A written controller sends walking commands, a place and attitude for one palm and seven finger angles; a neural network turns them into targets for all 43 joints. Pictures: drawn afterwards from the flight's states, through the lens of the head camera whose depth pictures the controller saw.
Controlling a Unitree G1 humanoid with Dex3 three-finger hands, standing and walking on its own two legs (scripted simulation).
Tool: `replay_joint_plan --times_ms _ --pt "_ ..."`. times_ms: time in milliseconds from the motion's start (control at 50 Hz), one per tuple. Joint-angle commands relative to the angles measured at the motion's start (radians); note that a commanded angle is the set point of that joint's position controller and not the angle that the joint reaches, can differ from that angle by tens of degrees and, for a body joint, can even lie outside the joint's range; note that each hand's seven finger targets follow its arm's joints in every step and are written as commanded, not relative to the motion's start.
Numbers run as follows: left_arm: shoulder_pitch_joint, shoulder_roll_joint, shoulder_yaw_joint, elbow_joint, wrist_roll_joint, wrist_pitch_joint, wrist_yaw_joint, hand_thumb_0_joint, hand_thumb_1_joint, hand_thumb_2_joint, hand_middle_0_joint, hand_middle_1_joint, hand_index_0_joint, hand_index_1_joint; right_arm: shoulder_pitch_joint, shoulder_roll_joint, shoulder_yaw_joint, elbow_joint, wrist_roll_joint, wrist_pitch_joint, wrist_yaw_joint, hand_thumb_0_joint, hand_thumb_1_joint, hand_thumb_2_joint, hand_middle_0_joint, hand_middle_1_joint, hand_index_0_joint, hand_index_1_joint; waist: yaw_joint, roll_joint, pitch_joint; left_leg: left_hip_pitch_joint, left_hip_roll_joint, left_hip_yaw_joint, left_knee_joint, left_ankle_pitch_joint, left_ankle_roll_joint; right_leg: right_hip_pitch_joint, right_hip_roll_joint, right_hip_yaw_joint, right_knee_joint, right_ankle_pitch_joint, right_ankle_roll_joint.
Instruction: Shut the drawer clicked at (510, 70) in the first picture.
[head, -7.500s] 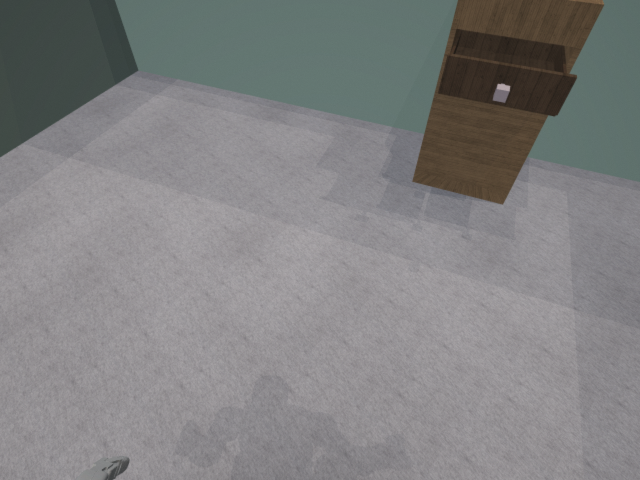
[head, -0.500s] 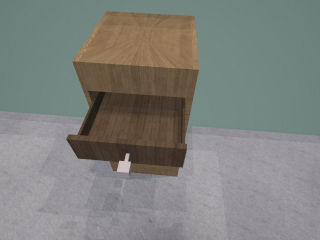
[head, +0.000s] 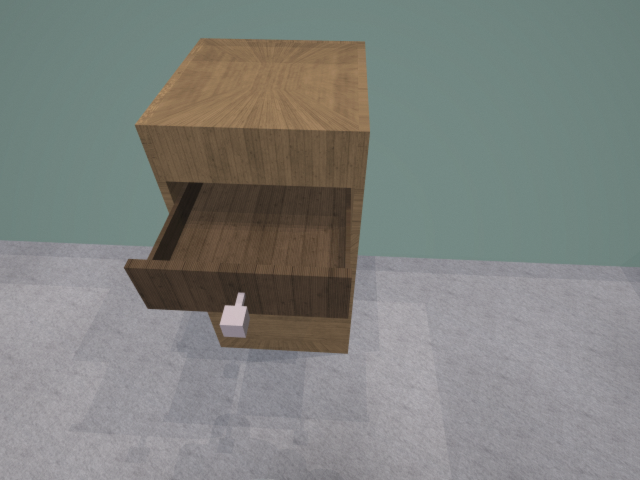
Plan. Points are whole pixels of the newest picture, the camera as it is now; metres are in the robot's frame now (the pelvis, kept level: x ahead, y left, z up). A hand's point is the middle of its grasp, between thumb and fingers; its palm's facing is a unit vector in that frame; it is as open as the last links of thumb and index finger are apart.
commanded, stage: come to a stop and stand still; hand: left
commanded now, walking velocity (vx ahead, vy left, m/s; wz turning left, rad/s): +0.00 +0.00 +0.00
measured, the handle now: (237, 312) +0.40 +0.17 -0.10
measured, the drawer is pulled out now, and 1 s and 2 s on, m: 0.23 0.23 0.23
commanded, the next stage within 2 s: look again from close up in 0.34 s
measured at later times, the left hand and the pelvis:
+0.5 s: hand out of the picture -0.03 +0.15 -0.16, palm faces +0.02 -0.99 -0.17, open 7.4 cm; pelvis -0.02 -0.01 +0.02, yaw +0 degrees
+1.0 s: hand out of the picture +0.00 +0.16 -0.15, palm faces +0.00 -0.99 -0.16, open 7.4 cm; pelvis +0.02 +0.00 +0.02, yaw -1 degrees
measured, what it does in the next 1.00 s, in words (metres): stands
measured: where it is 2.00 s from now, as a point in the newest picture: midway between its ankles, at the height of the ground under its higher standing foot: outside the picture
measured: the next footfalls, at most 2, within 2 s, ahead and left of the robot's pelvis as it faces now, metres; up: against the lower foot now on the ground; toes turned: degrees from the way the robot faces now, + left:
none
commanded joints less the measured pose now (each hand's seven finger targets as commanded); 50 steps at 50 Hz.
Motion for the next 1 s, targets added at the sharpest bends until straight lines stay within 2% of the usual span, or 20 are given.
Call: replay_joint_plan --times_ms 0,20,60,80,120,180,240,300,360,500,540,580,660,740,900,980 --pt "0.099 0.11 0.026 -0.035 0.004 -0.006 0.0 0.0 0.9 0.9 -0.2 -0.3 -0.2 -0.3 -0.046 -0.121 -0.014 -0.071 -0.004 -0.022 -0.007 0.0 -0.9 -0.9 0.2 0.3 0.2 0.3 0.058 0.082 0.113 -0.206 0.131 -0.257 -0.418 -0.457 0.077 0.001 0.002 0.027 -0.161 -0.069 -0.033" --pt "0.112 0.108 0.025 -0.027 0.005 -0.011 -0.002 0.0 0.9 0.9 -0.2 -0.3 -0.2 -0.3 -0.04 -0.114 -0.013 -0.07 -0.003 -0.02 -0.007 0.0 -0.9 -0.9 0.2 0.3 0.2 0.3 0.057 0.023 0.083 -0.172 0.093 -0.212 -0.38 -0.431 0.056 -0.011 -0.013 0.062 -0.228 -0.122 -0.04" --pt "0.087 0.131 0.028 -0.029 0.003 -0.016 -0.005 0.0 0.9 0.9 -0.2 -0.3 -0.2 -0.3 0.005 -0.091 -0.012 -0.054 -0.003 -0.014 -0.005 0.0 -0.9 -0.9 0.2 0.3 0.2 0.3 0.027 -0.048 0.051 -0.04 0.028 -0.115 -0.269 -0.299 0.019 -0.139 -0.069 0.146 -0.343 -0.256 -0.065" --pt "0.062 0.137 0.027 -0.034 0.002 -0.02 -0.006 0.0 0.9 0.9 -0.2 -0.3 -0.2 -0.3 0.03 -0.072 -0.008 -0.042 -0.003 -0.013 -0.006 0.0 -0.9 -0.9 0.2 0.3 0.2 0.3 0.009 -0.086 0.046 0.025 0.019 -0.087 -0.229 -0.222 0.012 -0.183 -0.086 0.165 -0.378 -0.254 -0.07" --pt "0.022 0.143 0.032 -0.039 -0.003 -0.024 -0.007 0.0 0.9 0.9 -0.2 -0.3 -0.2 -0.3 0.085 -0.056 -0.003 -0.018 -0.004 -0.016 -0.008 0.0 -0.9 -0.9 0.2 0.3 0.2 0.3 -0.015 -0.093 -0.003 0.11 0.007 -0.067 -0.167 -0.14 0.003 -0.222 -0.11 0.175 -0.399 -0.23 -0.078" --pt "0.015 0.132 0.028 -0.03 -0.005 -0.028 -0.009 0.0 0.9 0.9 -0.2 -0.3 -0.2 -0.3 0.118 -0.047 0.002 0.004 -0.001 -0.026 -0.01 0.0 -0.9 -0.9 0.2 0.3 0.2 0.3 -0.017 -0.063 -0.002 0.104 0.029 -0.095 -0.215 -0.159 0.006 -0.213 -0.086 0.14 -0.378 -0.211 -0.067" --pt "0.055 0.118 0.029 -0.003 -0.004 -0.023 -0.011 0.0 0.9 0.9 -0.2 -0.3 -0.2 -0.3 0.104 -0.064 0.001 0.011 -0.003 -0.026 -0.012 0.0 -0.9 -0.9 0.2 0.3 0.2 0.3 0.003 -0.019 0.053 0.013 0.041 -0.135 -0.272 -0.251 0.01 -0.194 -0.061 0.133 -0.358 -0.238 -0.055" --pt "0.087 0.1 0.023 0.025 -0.005 -0.028 -0.012 0.0 0.9 0.9 -0.2 -0.3 -0.2 -0.3 0.099 -0.053 0.007 0.027 -0.001 -0.03 -0.015 0.0 -0.9 -0.9 0.2 0.3 0.2 0.3 0.014 -0.025 0.056 0.004 0.041 -0.137 -0.283 -0.215 0.011 -0.157 -0.061 0.139 -0.362 -0.183 -0.056" --pt "0.09 0.097 0.019 0.043 -0.005 -0.031 -0.013 0.0 0.9 0.9 -0.2 -0.3 -0.2 -0.3 0.109 -0.047 0.009 0.044 0.001 -0.032 -0.015 0.0 -0.9 -0.9 0.2 0.3 0.2 0.3 0.009 -0.029 0.062 0.026 0.039 -0.134 -0.282 -0.212 0.006 -0.18 -0.07 0.15 -0.387 -0.211 -0.056" --pt "0.115 0.074 0.011 0.079 -0.004 -0.039 -0.013 0.0 0.9 0.9 -0.2 -0.3 -0.2 -0.3 0.104 -0.043 0.014 0.073 0.005 -0.042 -0.02 0.0 -0.9 -0.9 0.2 0.3 0.2 0.3 0.012 -0.015 0.046 0.049 0.051 -0.152 -0.317 -0.183 0.008 -0.144 -0.062 0.135 -0.384 -0.127 -0.048" --pt "0.119 0.072 0.008 0.088 -0.004 -0.04 -0.012 0.0 0.9 0.9 -0.2 -0.3 -0.2 -0.3 0.098 -0.047 0.013 0.075 0.006 -0.042 -0.02 0.0 -0.9 -0.9 0.2 0.3 0.2 0.3 0.012 -0.006 0.052 0.052 0.052 -0.156 -0.323 -0.2 0.006 -0.152 -0.062 0.137 -0.392 -0.141 -0.046" --pt "0.127 0.067 0.006 0.097 -0.002 -0.042 -0.012 0.0 0.9 0.9 -0.2 -0.3 -0.2 -0.3 0.093 -0.039 0.014 0.084 0.008 -0.043 -0.021 0.0 -0.9 -0.9 0.2 0.3 0.2 0.3 0.014 -0.023 0.058 0.059 0.056 -0.156 -0.332 -0.178 0.008 -0.144 -0.06 0.133 -0.394 -0.106 -0.044" --pt "0.13 0.06 0.002 0.111 -0.004 -0.047 -0.01 0.0 0.9 0.9 -0.2 -0.3 -0.2 -0.3 0.088 -0.042 0.016 0.092 0.009 -0.048 -0.021 0.0 -0.9 -0.9 0.2 0.3 0.2 0.3 0.011 -0.018 0.041 0.082 0.057 -0.149 -0.328 -0.145 0.004 -0.131 -0.068 0.134 -0.402 -0.077 -0.042" --pt "0.133 0.055 0.0 0.124 -0.002 -0.046 -0.009 0.0 0.9 0.9 -0.2 -0.3 -0.2 -0.3 0.083 -0.044 0.017 0.106 0.01 -0.048 -0.021 0.0 -0.9 -0.9 0.2 0.3 0.2 0.3 0.011 -0.019 0.057 0.085 0.065 -0.156 -0.35 -0.15 0.005 -0.126 -0.066 0.124 -0.403 -0.054 -0.038" --pt "0.133 0.054 -0.006 0.146 -0.003 -0.053 -0.007 0.0 0.9 0.9 -0.2 -0.3 -0.2 -0.3 0.071 -0.052 0.022 0.122 0.014 -0.064 -0.026 0.0 -0.9 -0.9 0.2 0.3 0.2 0.3 0.018 -0.018 0.014 0.151 0.076 -0.137 -0.335 0.018 0.011 -0.049 -0.071 0.107 -0.376 0.153 -0.03" --pt "0.126 0.061 -0.004 0.151 -0.004 -0.051 -0.005 0.0 0.9 0.9 -0.2 -0.3 -0.2 -0.3 0.067 -0.051 0.025 0.13 0.016 -0.068 -0.028 0.0 -0.9 -0.9 0.2 0.3 0.2 0.3 0.021 -0.018 -0.002 0.171 0.078 -0.13 -0.328 0.099 0.015 -0.01 -0.072 0.101 -0.369 0.21 -0.026"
